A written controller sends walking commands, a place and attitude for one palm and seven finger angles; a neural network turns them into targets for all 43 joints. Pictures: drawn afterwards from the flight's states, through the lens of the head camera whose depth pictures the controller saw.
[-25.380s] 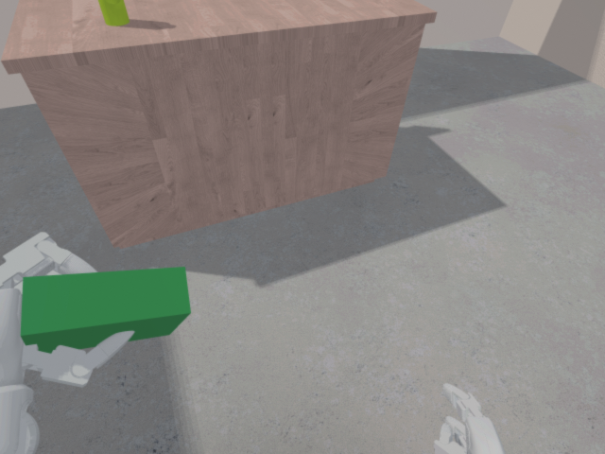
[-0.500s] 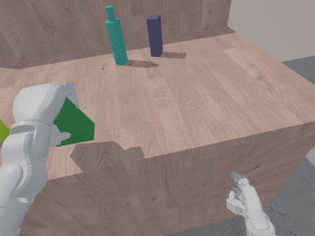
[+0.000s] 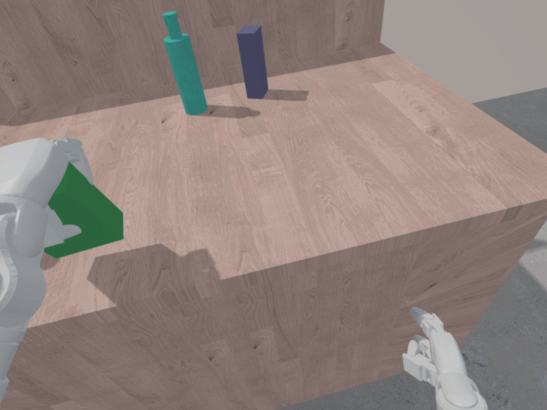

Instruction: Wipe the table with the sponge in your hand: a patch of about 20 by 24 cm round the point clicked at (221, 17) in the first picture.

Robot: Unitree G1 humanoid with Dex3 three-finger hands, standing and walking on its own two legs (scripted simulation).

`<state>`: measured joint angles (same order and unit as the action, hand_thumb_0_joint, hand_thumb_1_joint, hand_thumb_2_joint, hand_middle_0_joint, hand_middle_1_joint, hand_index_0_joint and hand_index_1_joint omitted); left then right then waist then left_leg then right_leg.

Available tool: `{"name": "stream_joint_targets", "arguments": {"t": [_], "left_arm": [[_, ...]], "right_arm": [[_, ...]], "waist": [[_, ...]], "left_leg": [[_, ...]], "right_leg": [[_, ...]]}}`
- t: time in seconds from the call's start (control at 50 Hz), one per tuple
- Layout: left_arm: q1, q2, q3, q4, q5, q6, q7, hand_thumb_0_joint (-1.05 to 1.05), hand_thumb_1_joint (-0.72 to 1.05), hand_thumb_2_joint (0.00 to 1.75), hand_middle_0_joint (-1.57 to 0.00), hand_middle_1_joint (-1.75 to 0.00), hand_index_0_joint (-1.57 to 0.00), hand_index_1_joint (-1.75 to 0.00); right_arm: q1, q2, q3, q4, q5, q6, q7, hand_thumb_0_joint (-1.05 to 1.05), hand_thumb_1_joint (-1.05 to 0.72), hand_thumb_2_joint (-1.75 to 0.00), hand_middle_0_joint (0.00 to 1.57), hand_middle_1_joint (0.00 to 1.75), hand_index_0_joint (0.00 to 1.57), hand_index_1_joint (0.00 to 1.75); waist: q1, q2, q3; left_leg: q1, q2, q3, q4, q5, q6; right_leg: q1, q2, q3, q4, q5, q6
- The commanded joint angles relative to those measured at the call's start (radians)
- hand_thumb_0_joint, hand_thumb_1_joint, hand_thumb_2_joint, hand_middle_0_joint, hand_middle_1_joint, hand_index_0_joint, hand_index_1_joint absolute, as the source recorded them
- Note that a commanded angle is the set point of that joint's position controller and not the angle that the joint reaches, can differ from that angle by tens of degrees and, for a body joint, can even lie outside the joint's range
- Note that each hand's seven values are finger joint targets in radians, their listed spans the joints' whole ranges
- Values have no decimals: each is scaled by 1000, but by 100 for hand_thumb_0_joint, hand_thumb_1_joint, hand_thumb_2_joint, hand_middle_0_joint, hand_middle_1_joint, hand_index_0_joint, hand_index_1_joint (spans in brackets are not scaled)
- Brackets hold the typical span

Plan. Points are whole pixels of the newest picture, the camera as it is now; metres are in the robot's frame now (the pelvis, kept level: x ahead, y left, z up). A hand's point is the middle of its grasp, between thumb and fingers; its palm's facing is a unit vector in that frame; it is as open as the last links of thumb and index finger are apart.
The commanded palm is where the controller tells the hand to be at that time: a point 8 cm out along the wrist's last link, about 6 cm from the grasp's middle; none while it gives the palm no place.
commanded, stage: move the sponge above the wiping area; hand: left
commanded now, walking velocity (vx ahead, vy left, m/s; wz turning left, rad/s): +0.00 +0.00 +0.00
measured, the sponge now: (72, 222) +0.27 +0.34 +0.17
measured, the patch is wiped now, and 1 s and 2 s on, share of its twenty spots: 0.00 0.05 0.05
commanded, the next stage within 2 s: none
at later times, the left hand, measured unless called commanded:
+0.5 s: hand (33, 191) +0.27 +0.36 +0.23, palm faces +0.24 +0.00 -0.97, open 8.9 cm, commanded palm +0.22 +0.34 +0.27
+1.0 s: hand (49, 209) +0.26 +0.35 +0.20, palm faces +0.20 -0.08 -0.98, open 8.9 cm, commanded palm +0.21 +0.33 +0.27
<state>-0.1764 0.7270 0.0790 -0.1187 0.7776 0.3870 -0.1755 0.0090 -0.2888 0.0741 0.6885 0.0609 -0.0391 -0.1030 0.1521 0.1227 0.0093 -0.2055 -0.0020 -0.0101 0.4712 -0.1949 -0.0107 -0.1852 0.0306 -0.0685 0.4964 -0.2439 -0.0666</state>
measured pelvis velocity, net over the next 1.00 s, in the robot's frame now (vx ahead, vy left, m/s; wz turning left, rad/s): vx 0.00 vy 0.03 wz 0.00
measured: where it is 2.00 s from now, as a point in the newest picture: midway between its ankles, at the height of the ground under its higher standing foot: outside the picture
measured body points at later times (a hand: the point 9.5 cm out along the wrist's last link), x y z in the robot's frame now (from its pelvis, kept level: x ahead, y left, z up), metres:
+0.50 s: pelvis +0.00 +0.02 +0.00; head -0.01 -0.03 +0.45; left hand +0.25 +0.36 +0.28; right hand +0.25 -0.18 -0.08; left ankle +0.04 +0.13 -0.74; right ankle +0.02 -0.07 -0.74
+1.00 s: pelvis +0.00 +0.03 +0.00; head -0.01 -0.02 +0.45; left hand +0.24 +0.35 +0.26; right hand +0.27 -0.15 -0.06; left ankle +0.04 +0.13 -0.74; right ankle +0.02 -0.07 -0.74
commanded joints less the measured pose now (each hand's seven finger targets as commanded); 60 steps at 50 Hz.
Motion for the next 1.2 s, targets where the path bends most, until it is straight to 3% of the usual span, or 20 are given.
{"name": "stream_joint_targets", "arguments": {"t": [0.0, 0.06, 0.14, 0.18, 0.2, 0.26, 0.3, 0.36, 0.4, 0.52, 0.64, 0.68, 0.7, 0.72, 0.8, 0.92, 0.96, 1.02, 1.1, 1.18], "left_arm": [[-211, 229, 147, -20, 6, 36, -8, 0, 10, 130, -120, -160, -120, -160], [-208, 201, 80, -62, 28, 20, -52, 0, 10, 130, -120, -160, -120, -160], [-300, 287, 115, -151, 70, -48, -70, 0, 10, 130, -120, -160, -120, -160], [-353, 356, 182, -147, 75, -105, -45, 0, 10, 130, -120, -160, -120, -160], [-389, 417, 244, -193, 76, -131, -22, 0, 10, 130, -120, -160, -120, -160], [-326, 374, 284, -176, 39, -168, 53, 0, 10, 130, -120, -160, -120, -160], [-284, 398, 346, -158, 8, -141, 88, 0, 10, 130, -120, -160, -120, -160], [-265, 277, 247, -34, -16, -47, 100, 0, 10, 130, -120, -160, -120, -160], [-208, 276, 241, -24, -13, -19, 75, 0, 10, 130, -120, -160, -120, -160], [-181, 125, 47, -185, 0, 0, -9, 0, 10, 130, -120, -160, -120, -160], [-404, 301, 150, -372, 113, -61, 50, 0, 10, 130, -120, -160, -120, -160], [-346, 296, 205, -284, 79, -55, 83, 0, 10, 130, -120, -160, -120, -160], [-357, 337, 256, -277, 67, -37, 97, 0, 10, 130, -120, -160, -120, -160], [-365, 263, 200, -235, 48, -12, 108, 0, 10, 130, -120, -160, -120, -160], [-286, 206, 164, -139, 21, 53, 85, 0, 10, 130, -120, -160, -120, -160], [-82, 77, 50, -244, -4, 96, -2, 0, 10, 130, -120, -160, -120, -160], [-119, 92, 36, -322, 9, 79, -6, 0, 10, 130, -120, -160, -120, -160], [-293, 239, 106, -474, 69, 42, 23, 0, 10, 130, -120, -160, -120, -160], [-390, 355, 209, -326, 131, 30, 76, 0, 10, 130, -120, -160, -120, -160], [-341, 233, 151, -175, 44, 61, 76, 0, 10, 130, -120, -160, -120, -160]], "right_arm": [[-246, -74, -35, -199, 18, -59, -1, 0, -90, -90, 20, 30, 20, 30], [-210, -81, -35, -220, 15, -49, -1, 0, -90, -90, 20, 30, 20, 30], [-195, -67, -30, -232, 4, -67, -11, 0, -90, -90, 20, 30, 20, 30], [-174, -69, -30, -216, -6, -76, -21, 0, -90, -90, 20, 30, 20, 30], [-194, -64, -30, -227, -6, -95, -27, 0, -90, -90, 20, 30, 20, 30], [-158, -55, -41, -201, -20, -102, -25, 0, -90, -90, 20, 30, 20, 30], [-188, -62, -47, -198, -10, -102, -16, 0, -90, -90, 20, 30, 20, 30], [-186, -82, -55, -170, -7, -71, 2, 0, -90, -90, 20, 30, 20, 30], [-221, -84, -49, -195, 7, -65, 5, 0, -90, -90, 20, 30, 20, 30], [-221, -67, -34, -253, 17, -59, 3, 0, -90, -90, 20, 30, 20, 30], [-207, -48, -26, -229, -16, -93, -14, 0, -90, -90, 20, 30, 20, 30], [-205, -50, -29, -197, -17, -85, -9, 0, -90, -90, 20, 30, 20, 30], [-247, -54, -27, -201, -5, -90, -9, 0, -90, -90, 20, 30, 20, 30], [-230, -52, -28, -187, -12, -75, -6, 0, -90, -90, 20, 30, 20, 30], [-267, -56, -20, -193, 11, -44, 8, 0, -90, -90, 20, 30, 20, 30], [-250, -57, -17, -263, 24, -22, 24, 0, -90, -90, 20, 30, 20, 30], [-246, -56, -18, -268, 22, -30, 19, 0, -90, -90, 20, 30, 20, 30], [-249, -55, -14, -276, -2, -59, 1, 0, -90, -90, 20, 30, 20, 30], [-254, -63, -17, -216, -5, -73, -7, 0, -90, -90, 20, 30, 20, 30], [-228, -61, -26, -177, 3, -51, 1, 0, -90, -90, 20, 30, 20, 30]], "waist": [[-14, -109, -147], [-34, -113, -194], [-40, -77, -238], [-36, -65, -229], [-22, -43, -241], [3, 7, -246], [23, 7, -241], [11, -16, -163], [11, -53, -138], [-24, -67, -232], [-3, 4, -297], [18, -15, -242], [35, -1, -250], [29, -14, -235], [21, -31, -156], [-2, -57, -227], [-14, -60, -238], [4, 25, -319], [17, 18, -245], [18, -31, -194]], "left_leg": [[13, -21, -36, -14, 87, 21], [18, -23, -29, -13, 85, 31], [54, -32, -34, 1, 89, 44], [73, -33, -42, -7, 81, 44], [92, -32, -55, 1, 81, 42], [96, -27, -55, -17, 132, 28], [85, -23, -61, -14, 147, 19], [25, -9, -42, -33, 112, 6], [12, -12, -41, -36, 90, 9], [53, -12, -51, -52, 58, 30], [120, -17, -87, -83, 106, 32], [102, -7, -97, -103, 104, 20], [100, -12, -103, -99, 108, 15], [82, -11, -86, -99, 121, 11], [56, -7, -74, -110, 105, 1], [51, -2, -60, -86, 116, 15], [71, -2, -66, -87, 94, 23], [97, -14, -81, -84, 100, 35], [87, -23, -97, -90, 108, 24], [77, -19, -72, -90, 131, 14]], "right_leg": [[10, -73, 182, -135, 71, 13], [24, -83, 132, -116, 92, 31], [14, -81, 147, -114, 50, 27], [2, -75, 144, -134, 9, 22], [5, -70, 196, -139, -12, 3], [34, -76, 148, -128, 41, -5], [53, -70, 192, -122, 73, -18], [25, -82, 140, -128, 67, 5], [12, -71, 160, -133, 46, 2], [17, -71, 85, -106, 54, 19], [33, -41, 95, -87, 33, -7], [31, -39, 86, -101, 42, -11], [48, -31, 136, -102, 41, -30], [57, -45, 99, -108, 52, -19], [24, -35, 114, -136, 55, -19], [53, -46, 60, -106, 123, 5], [39, -45, 56, -105, 94, 11], [69, -39, 83, -82, 56, -5], [40, -17, 149, -109, 14, -34], [35, -40, 101, -137, 58, -8]]}}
